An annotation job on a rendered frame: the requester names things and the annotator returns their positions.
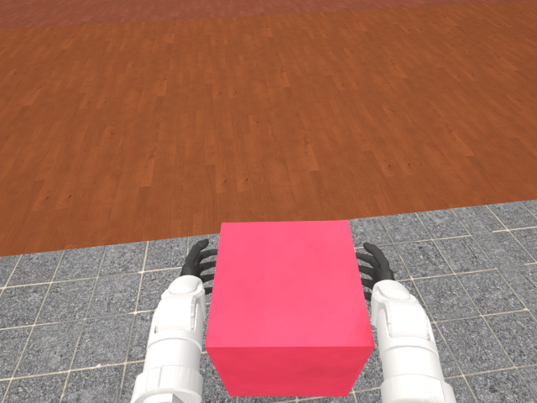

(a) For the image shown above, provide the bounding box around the robot left hand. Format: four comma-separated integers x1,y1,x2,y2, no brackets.
180,239,218,295

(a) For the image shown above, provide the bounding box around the left robot forearm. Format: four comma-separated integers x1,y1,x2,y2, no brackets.
130,275,206,403

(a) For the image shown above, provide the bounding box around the robot right hand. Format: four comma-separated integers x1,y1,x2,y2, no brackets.
355,242,395,301

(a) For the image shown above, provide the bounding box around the right robot forearm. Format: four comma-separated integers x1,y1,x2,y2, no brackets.
371,280,456,403

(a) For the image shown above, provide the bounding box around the carton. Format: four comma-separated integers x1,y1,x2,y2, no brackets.
205,220,375,396

